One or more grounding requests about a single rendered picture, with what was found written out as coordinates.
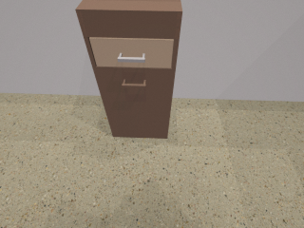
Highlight drawer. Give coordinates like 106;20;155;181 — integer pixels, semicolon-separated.
89;37;174;68

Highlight cabinet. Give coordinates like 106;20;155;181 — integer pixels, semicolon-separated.
75;0;182;139

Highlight handle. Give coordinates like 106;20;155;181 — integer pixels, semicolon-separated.
122;84;146;88
117;53;145;63

